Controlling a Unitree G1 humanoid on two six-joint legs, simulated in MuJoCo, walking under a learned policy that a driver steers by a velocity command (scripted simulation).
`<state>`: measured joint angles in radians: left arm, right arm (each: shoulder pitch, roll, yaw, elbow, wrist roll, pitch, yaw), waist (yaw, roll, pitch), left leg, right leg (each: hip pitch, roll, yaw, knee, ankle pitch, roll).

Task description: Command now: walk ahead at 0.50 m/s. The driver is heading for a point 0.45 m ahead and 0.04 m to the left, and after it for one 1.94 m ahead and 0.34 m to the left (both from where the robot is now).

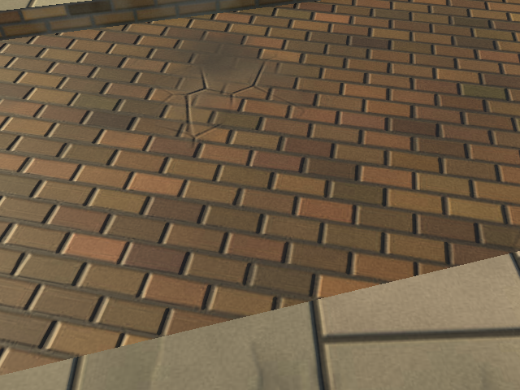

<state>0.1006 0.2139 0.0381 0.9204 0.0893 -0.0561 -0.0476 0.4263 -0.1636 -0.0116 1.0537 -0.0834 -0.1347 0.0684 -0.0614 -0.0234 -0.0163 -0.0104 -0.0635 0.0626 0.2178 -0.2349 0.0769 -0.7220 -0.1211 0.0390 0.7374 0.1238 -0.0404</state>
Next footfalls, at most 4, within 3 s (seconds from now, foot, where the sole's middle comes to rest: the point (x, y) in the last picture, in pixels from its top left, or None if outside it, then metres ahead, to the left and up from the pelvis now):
0.18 right None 0.31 -0.16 -0.78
0.72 left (218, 385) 0.54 0.10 -0.78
1.28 right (311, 376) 0.55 -0.14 -0.78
1.82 left None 0.50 0.09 -0.78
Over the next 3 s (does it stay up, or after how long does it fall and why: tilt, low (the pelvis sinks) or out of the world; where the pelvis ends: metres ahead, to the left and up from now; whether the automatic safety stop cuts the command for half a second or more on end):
stays up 0.51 0.01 0.00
